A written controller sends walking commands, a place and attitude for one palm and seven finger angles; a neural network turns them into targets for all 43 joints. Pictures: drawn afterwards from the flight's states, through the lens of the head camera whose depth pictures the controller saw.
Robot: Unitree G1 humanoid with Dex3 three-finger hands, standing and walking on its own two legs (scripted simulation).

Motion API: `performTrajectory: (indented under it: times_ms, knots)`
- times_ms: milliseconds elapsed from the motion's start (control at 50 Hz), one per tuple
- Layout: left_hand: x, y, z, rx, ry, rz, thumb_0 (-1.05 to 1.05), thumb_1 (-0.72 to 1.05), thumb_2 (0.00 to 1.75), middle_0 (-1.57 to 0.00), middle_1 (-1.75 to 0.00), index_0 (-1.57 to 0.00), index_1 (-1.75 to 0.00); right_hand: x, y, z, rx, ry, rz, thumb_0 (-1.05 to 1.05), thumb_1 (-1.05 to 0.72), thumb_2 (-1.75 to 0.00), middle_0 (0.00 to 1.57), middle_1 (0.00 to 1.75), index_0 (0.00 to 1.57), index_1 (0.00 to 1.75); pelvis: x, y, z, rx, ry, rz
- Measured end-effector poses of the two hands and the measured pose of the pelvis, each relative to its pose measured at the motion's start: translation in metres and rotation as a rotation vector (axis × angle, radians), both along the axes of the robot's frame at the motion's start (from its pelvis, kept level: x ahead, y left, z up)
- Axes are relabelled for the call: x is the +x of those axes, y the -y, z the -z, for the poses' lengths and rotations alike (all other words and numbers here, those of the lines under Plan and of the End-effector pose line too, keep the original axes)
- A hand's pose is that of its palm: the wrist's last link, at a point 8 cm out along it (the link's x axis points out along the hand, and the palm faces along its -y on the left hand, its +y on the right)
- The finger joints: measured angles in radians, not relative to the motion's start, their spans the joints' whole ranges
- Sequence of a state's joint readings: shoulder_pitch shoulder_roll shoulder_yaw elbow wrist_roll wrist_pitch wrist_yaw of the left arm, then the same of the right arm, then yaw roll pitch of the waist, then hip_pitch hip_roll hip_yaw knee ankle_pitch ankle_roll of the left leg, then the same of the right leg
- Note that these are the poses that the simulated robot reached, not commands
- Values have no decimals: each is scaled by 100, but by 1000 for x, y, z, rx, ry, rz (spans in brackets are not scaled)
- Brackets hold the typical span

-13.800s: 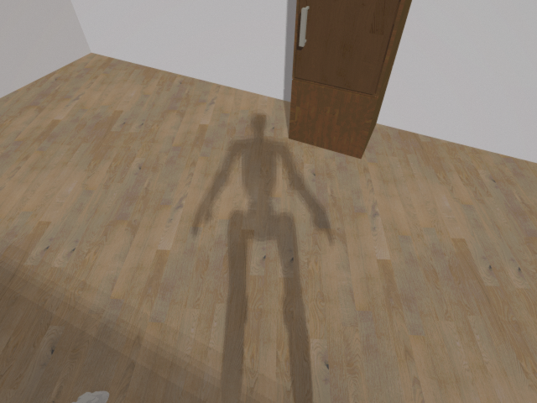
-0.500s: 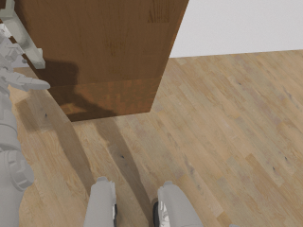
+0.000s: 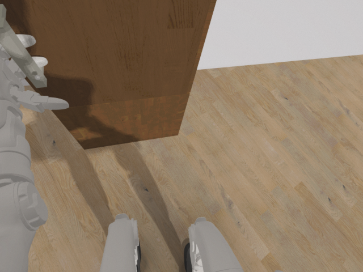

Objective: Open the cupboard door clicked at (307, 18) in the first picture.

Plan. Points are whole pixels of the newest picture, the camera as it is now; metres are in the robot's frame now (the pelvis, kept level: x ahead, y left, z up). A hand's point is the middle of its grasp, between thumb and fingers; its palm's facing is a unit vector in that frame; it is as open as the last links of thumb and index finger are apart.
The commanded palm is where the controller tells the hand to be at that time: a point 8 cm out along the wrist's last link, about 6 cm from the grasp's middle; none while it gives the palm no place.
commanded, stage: slide the fingers in behind the handle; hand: left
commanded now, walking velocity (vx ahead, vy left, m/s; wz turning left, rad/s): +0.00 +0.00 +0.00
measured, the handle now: (23, 50) +0.55 +0.30 +0.06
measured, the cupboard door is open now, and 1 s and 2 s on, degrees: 0 1 30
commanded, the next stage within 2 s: close the thumb around the handle in 0.24 s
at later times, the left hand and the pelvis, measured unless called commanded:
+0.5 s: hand (35, 79) +0.49 +0.27 +0.05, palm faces +0.18 -0.98 -0.02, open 13.4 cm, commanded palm +0.48 +0.29 +0.05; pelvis +0.00 +0.00 +0.00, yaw +0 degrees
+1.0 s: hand (36, 77) +0.50 +0.26 +0.05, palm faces +0.18 -0.98 -0.01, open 5.9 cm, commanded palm +0.47 +0.29 +0.05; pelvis +0.00 +0.00 +0.00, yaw +0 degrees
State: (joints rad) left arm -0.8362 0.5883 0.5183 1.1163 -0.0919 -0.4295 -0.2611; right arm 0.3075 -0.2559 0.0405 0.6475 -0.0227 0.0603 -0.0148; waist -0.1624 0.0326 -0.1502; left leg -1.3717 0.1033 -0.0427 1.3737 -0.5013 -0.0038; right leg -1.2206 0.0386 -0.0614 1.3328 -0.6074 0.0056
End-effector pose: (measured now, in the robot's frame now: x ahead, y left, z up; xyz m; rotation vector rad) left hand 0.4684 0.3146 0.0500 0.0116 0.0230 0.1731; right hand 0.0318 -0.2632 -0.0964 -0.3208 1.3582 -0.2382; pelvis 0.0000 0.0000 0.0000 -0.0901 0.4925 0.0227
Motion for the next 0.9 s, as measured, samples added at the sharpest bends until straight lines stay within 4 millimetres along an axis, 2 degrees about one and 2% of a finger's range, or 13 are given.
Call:
performTrajectory:
  times_ms: [280, 460, 620, 900]
  knots:
    - [-2, -8, 0, 1, -4, 7, -1, -50, 30, -30, -120, -30, -120, -3, 1, 1, -4, -14, 0, 1, -90, -90, 20, 30, 20, 30, 0, 0, 2, -1, -3, -1]
    - [-6, -3, -1, -1, 2, -9, -1, -45, 33, -27, -119, -29, -120, 4, -1, -2, -3, -5, -11, 1, -90, -90, 20, 30, 20, 30, 1, -2, -3, -1, 3, -7]
    - [-3, -1, -5, 6, 9, 7, -1, -15, 45, -30, -123, -31, -123, 7, -2, -4, -2, 7, -17, 1, -90, -90, 20, 30, 20, 30, 2, -2, -5, -1, 7, -8]
    - [-2, 0, -4, 4, 11, -5, 1, 59, 77, -35, -129, -35, -130, 3, -2, -1, 6, -8, -6, 1, -90, -90, 20, 30, 20, 30, 2, -2, -3, 2, 2, -4]
